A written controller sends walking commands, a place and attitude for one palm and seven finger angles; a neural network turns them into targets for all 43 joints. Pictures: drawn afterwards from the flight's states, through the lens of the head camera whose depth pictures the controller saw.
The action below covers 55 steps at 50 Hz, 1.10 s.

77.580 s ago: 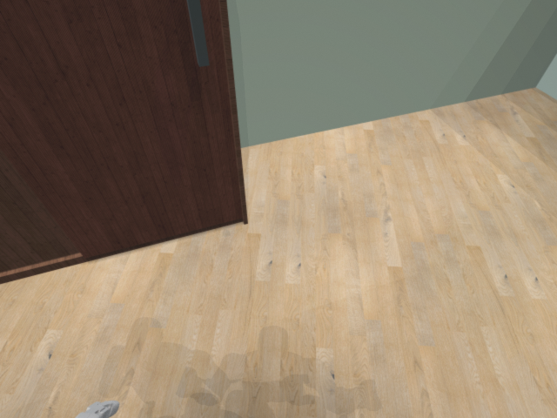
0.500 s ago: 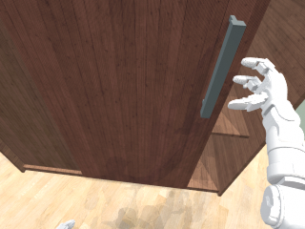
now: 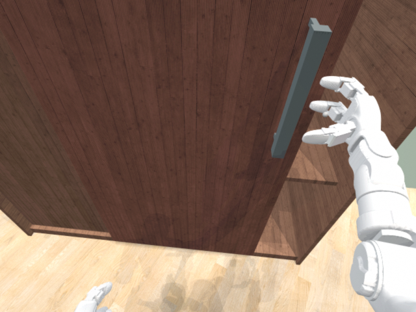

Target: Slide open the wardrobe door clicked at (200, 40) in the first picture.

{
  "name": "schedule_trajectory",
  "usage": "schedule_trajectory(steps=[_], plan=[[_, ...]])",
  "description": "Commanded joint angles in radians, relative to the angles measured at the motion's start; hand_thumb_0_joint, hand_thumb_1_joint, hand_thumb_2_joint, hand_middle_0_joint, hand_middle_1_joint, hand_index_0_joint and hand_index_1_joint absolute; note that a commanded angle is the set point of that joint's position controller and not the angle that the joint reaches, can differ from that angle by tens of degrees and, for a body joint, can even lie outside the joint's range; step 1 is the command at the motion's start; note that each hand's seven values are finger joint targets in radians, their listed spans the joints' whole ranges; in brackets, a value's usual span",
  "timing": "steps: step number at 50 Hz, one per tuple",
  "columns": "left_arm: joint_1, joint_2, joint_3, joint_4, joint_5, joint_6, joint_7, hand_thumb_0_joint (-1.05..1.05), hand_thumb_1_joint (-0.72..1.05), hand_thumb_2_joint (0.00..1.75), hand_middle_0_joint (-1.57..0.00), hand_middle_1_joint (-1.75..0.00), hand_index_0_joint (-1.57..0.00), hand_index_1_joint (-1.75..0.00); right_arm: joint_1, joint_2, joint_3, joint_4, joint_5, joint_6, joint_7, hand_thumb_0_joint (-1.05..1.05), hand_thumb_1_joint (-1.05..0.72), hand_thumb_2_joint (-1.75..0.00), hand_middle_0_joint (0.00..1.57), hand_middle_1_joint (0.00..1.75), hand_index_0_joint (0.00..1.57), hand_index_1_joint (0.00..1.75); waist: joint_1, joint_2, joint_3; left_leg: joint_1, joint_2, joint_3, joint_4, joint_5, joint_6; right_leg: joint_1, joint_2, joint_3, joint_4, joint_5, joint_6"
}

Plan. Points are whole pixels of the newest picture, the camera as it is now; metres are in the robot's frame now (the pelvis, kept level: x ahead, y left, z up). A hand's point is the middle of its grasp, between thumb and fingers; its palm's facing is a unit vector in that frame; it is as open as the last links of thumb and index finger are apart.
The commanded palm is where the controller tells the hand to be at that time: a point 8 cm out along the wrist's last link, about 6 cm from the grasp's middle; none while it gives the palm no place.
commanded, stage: move the hooked fingers beside the handle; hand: right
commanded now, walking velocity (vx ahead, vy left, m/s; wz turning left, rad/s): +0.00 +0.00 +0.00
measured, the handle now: (292, 97) +0.51 -0.12 +0.19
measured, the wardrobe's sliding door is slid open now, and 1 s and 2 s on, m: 0.22 0.22 0.22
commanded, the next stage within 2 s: feel for the door with the fingertips in 0.08 s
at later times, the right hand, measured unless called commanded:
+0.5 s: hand (311, 115) +0.44 -0.14 +0.20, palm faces -0.03 +1.00 +0.03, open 14.0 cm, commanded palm +0.41 -0.20 +0.19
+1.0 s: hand (308, 109) +0.45 -0.14 +0.20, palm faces +0.00 +1.00 +0.02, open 14.0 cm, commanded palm +0.43 -0.20 +0.19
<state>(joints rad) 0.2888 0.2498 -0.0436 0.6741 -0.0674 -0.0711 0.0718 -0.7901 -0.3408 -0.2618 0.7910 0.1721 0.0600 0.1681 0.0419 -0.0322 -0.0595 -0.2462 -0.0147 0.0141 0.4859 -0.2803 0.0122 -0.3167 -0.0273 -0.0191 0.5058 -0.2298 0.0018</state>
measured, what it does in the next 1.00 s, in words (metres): stands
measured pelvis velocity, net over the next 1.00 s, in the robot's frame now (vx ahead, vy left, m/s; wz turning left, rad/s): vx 0.00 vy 0.00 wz -0.01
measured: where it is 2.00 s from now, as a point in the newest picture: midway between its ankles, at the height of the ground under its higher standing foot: outside the picture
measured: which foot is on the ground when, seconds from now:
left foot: down 0.00-1.00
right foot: down 0.00-1.00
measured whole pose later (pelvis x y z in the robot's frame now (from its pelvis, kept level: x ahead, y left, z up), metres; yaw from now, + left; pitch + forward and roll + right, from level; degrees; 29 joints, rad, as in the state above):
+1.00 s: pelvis +0.00 +0.00 +0.00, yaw +0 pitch +3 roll +0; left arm 0.31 0.26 -0.03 0.70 -0.06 -0.05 0.07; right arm -0.84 -0.29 -0.23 0.82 0.16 0.06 0.11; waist 0.05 -0.03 -0.06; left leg -0.25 -0.02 0.02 0.49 -0.29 0.02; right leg -0.32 -0.03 -0.01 0.51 -0.23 0.01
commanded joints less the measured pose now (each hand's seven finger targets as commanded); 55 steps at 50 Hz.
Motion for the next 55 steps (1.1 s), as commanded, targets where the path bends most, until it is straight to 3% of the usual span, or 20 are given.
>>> schedule_trajectory(steps=[1,3,6,9,11,14,19,20,21,26,30,32,34,36,40,41,44,46,51,55], plan=[[-0.014,0.144,0.055,-0.128,0.003,-0.032,0.015,0.0,0.9,0.9,-0.2,-0.3,-0.2,-0.3,-0.426,-0.284,-0.088,-0.215,0.008,-0.072,0.001,0.0,0.5,-0.3,0.3,1.2,0.3,1.2,-0.019,0.058,-0.265,0.038,-0.005,0.0,-0.059,0.33,0.003,0.164,0.02,0.0,-0.023,0.204,-0.056],[-0.029,0.137,0.054,-0.14,-0.001,-0.035,0.014,0.0,0.9,0.9,-0.2,-0.3,-0.2,-0.3,-0.449,-0.259,-0.064,-0.301,0.01,-0.078,0.011,0.0,0.5,-0.3,0.3,1.2,0.3,1.2,-0.025,-0.011,-0.302,0.045,-0.005,-0.002,-0.051,0.348,0.008,0.198,0.02,0.001,-0.024,0.227,-0.051],[-0.022,0.141,0.058,-0.134,-0.004,-0.035,0.018,0.0,0.9,0.9,-0.2,-0.3,-0.2,-0.3,-0.424,-0.258,-0.066,-0.295,0.026,-0.066,0.02,0.0,0.5,-0.3,0.3,1.2,0.3,1.2,-0.012,0.036,-0.271,0.033,-0.011,0.004,-0.063,0.338,0.005,0.197,0.016,0.002,-0.02,0.223,-0.056],[-0.027,0.139,0.058,-0.129,-0.005,-0.042,0.02,0.0,0.9,0.9,-0.2,-0.3,-0.2,-0.3,-0.469,-0.214,-0.026,-0.351,0.031,-0.054,0.028,0.0,0.5,-0.3,0.3,1.2,0.3,1.2,-0.004,-0.018,-0.283,0.012,-0.011,0.005,-0.062,0.332,0.008,0.228,0.017,0.006,-0.024,0.227,-0.052],[-0.031,0.136,0.06,-0.132,-0.005,-0.048,0.016,0.0,0.9,0.9,-0.2,-0.3,-0.2,-0.3,-0.438,-0.186,-0.009,-0.388,0.037,-0.051,0.023,0.0,0.5,-0.3,0.3,1.2,0.3,1.2,-0.008,-0.007,-0.301,0.015,-0.015,0.012,-0.061,0.33,0.009,0.245,0.016,0.011,-0.018,0.244,-0.052],[-0.034,0.137,0.057,-0.112,-0.005,-0.046,0.017,0.0,0.9,0.9,-0.2,-0.3,-0.2,-0.3,-0.437,-0.149,0.011,-0.329,0.039,-0.019,0.01,0.0,0.5,-0.3,0.3,1.2,0.3,1.2,0.003,0.008,-0.231,-0.026,-0.016,0.017,-0.071,0.283,0.007,0.214,0.017,0.018,-0.027,0.192,-0.049],[-0.039,0.131,0.059,-0.108,0.003,-0.047,0.009,0.0,0.9,0.9,-0.2,-0.3,-0.2,-0.3,-0.473,-0.149,0.0,-0.361,0.023,-0.017,-0.038,0.0,0.5,-0.3,0.3,1.2,0.3,1.2,-0.007,0.003,-0.287,-0.012,-0.014,0.016,-0.06,0.289,0.01,0.236,0.019,0.023,-0.021,0.217,-0.046],[-0.044,0.127,0.057,-0.112,0.004,-0.047,0.007,0.0,0.9,0.9,-0.2,-0.3,-0.2,-0.3,-0.472,-0.116,0.022,-0.37,0.022,-0.019,-0.042,0.0,0.5,-0.3,0.3,1.2,0.3,1.2,-0.006,0.001,-0.294,-0.012,-0.014,0.016,-0.058,0.296,0.009,0.243,0.019,0.02,-0.021,0.223,-0.046],[-0.038,0.129,0.059,-0.112,0.007,-0.046,0.006,0.0,0.9,0.9,-0.2,-0.3,-0.2,-0.3,-0.447,-0.135,0.002,-0.363,0.024,-0.026,-0.05,0.0,0.5,-0.3,0.3,1.2,0.3,1.2,-0.012,0.04,-0.303,0.011,-0.015,0.019,-0.057,0.313,0.008,0.229,0.018,0.019,-0.018,0.237,-0.048],[-0.056,0.122,0.056,-0.126,0.01,-0.032,-0.002,0.0,0.9,0.9,-0.2,-0.3,-0.2,-0.3,-0.397,-0.144,-0.022,-0.37,0.006,-0.022,-0.079,0.0,0.5,-0.3,0.3,1.2,0.3,1.2,-0.034,0.053,-0.293,0.044,-0.012,0.015,-0.048,0.354,0.007,0.209,0.019,0.008,-0.019,0.258,-0.049],[-0.065,0.118,0.05,-0.124,0.009,-0.015,0.005,0.0,0.9,0.9,-0.2,-0.3,-0.2,-0.3,-0.446,-0.133,0.001,-0.343,-0.008,0.0,-0.087,0.0,0.5,-0.3,0.3,1.2,0.3,1.2,-0.013,0.064,-0.238,0.022,-0.009,0.006,-0.066,0.325,0.001,0.184,0.02,0.003,-0.03,0.204,-0.052],[-0.066,0.119,0.052,-0.124,0.011,-0.013,0.01,0.0,0.9,0.9,-0.2,-0.3,-0.2,-0.3,-0.489,-0.159,-0.013,-0.356,-0.011,-0.009,-0.086,0.0,0.5,-0.3,0.3,1.2,0.3,1.2,-0.01,0.032,-0.256,0.028,-0.005,-0.001,-0.068,0.325,0.002,0.197,0.021,0.001,-0.027,0.206,-0.054],[-0.063,0.113,0.052,-0.125,0.01,-0.015,0.012,0.0,0.9,0.9,-0.2,-0.3,-0.2,-0.3,-0.503,-0.12,0.017,-0.358,-0.009,-0.016,-0.079,0.0,0.5,-0.3,0.3,1.2,0.3,1.2,-0.006,0.014,-0.282,0.027,-0.007,0.004,-0.064,0.329,0.006,0.219,0.021,0.004,-0.026,0.219,-0.05],[-0.051,0.116,0.054,-0.116,0.01,-0.019,0.013,0.0,0.9,0.9,-0.2,-0.3,-0.2,-0.3,-0.503,-0.109,0.023,-0.319,0.002,-0.024,-0.072,0.0,0.5,-0.3,0.3,1.2,0.3,1.2,0.004,0.055,-0.268,0.02,-0.011,0.007,-0.069,0.333,0.003,0.216,0.02,0.006,-0.02,0.22,-0.054],[-0.037,0.12,0.054,-0.102,0.009,-0.02,0.013,0.0,0.9,0.9,-0.2,-0.3,-0.2,-0.3,-0.517,-0.119,0.023,-0.258,0.001,-0.028,-0.06,0.0,0.5,-0.3,0.3,1.2,0.3,1.2,0.004,0.031,-0.263,0.008,-0.007,0.005,-0.069,0.315,0.004,0.199,0.024,0.009,-0.023,0.197,-0.051],[-0.029,0.125,0.054,-0.101,0.011,-0.02,0.012,0.0,0.9,0.9,-0.2,-0.3,-0.2,-0.3,-0.517,-0.124,0.017,-0.233,0.002,-0.03,-0.06,0.0,0.5,-0.3,0.3,1.2,0.3,1.2,0.007,0.059,-0.257,0.007,-0.008,0.006,-0.071,0.313,0.002,0.191,0.026,0.011,-0.02,0.194,-0.054],[-0.022,0.123,0.058,-0.095,0.011,-0.025,0.01,0.0,0.9,0.9,-0.2,-0.3,-0.2,-0.3,-0.592,-0.112,0.033,-0.235,-0.002,-0.048,-0.061,0.0,0.5,-0.3,0.3,1.2,0.3,1.2,0.018,0.014,-0.27,-0.013,-0.006,0.005,-0.066,0.303,0.005,0.205,0.026,0.014,-0.018,0.19,-0.052],[-0.007,0.132,0.061,-0.09,0.014,-0.027,0.008,0.0,0.9,0.9,-0.2,-0.3,-0.2,-0.3,-0.578,-0.152,-0.001,-0.208,0.001,-0.066,-0.064,0.0,0.5,-0.3,0.3,1.2,0.3,1.2,0.01,0.056,-0.283,0.004,-0.01,0.007,-0.064,0.302,0.005,0.19,0.024,0.018,-0.017,0.194,-0.053],[0.014,0.136,0.065,-0.089,0.016,-0.027,0.005,0.0,0.9,0.9,-0.2,-0.3,-0.2,-0.3,-0.587,-0.194,-0.025,-0.165,-0.018,-0.099,-0.065,0.0,0.5,-0.3,0.3,1.2,0.3,1.2,0.009,0.053,-0.291,0.016,-0.007,0.001,-0.054,0.317,0.002,0.164,0.026,0.007,-0.012,0.194,-0.056],[0.027,0.134,0.067,-0.081,0.012,-0.034,0.001,0.0,0.9,0.9,-0.2,-0.3,-0.2,-0.3,-0.639,-0.145,0.018,-0.156,-0.023,-0.113,-0.065,0.0,0.5,-0.3,0.3,1.2,0.3,1.2,0.026,0.008,-0.294,-0.022,-0.013,0.004,-0.051,0.306,0.007,0.193,0.021,0.011,-0.008,0.197,-0.05]])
